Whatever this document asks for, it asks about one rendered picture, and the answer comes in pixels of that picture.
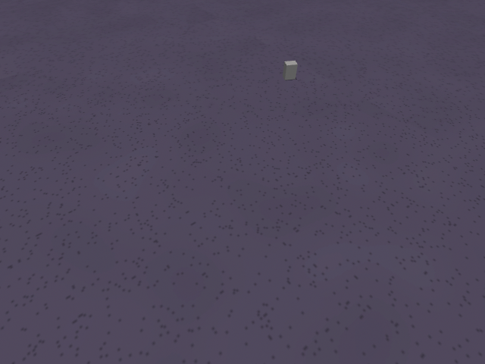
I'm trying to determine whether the carton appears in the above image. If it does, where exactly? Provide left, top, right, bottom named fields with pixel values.
left=283, top=61, right=298, bottom=80

